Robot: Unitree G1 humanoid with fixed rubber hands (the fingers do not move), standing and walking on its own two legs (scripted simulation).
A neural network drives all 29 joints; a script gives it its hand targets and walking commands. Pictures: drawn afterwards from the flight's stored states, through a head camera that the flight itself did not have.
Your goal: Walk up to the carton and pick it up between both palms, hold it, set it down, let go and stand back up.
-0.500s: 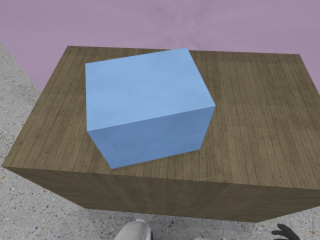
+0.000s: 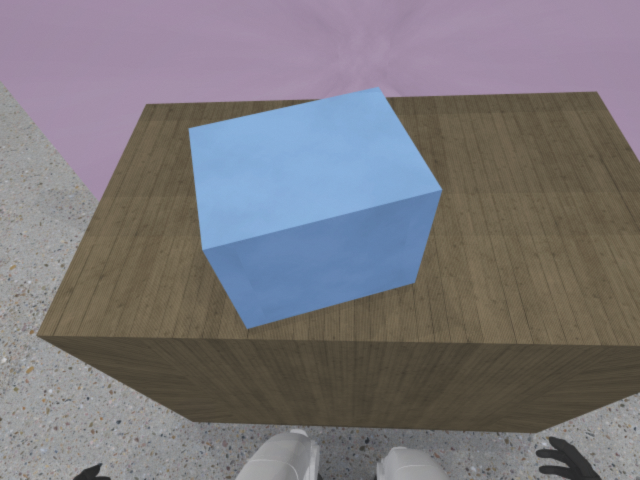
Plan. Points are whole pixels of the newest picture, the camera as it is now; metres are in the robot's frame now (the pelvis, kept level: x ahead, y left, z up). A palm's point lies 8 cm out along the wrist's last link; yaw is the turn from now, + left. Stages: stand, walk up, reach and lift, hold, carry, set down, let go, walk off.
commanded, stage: walk up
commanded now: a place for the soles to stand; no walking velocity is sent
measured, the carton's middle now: (310, 211) +0.44 +0.02 +0.05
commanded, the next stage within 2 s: reach and lift in 1.94 s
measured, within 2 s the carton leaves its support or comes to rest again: neither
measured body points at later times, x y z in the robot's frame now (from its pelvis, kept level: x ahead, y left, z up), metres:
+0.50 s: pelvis -0.04 +0.03 +0.01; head -0.02 +0.06 +0.46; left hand +0.05 +0.34 -0.13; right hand +0.07 -0.30 -0.08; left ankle -0.06 +0.18 -0.72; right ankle +0.00 -0.12 -0.72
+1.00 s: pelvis -0.02 +0.02 +0.02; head -0.01 +0.02 +0.47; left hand +0.07 +0.33 -0.10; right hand +0.08 -0.30 -0.09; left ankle -0.06 +0.18 -0.72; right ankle +0.00 -0.12 -0.72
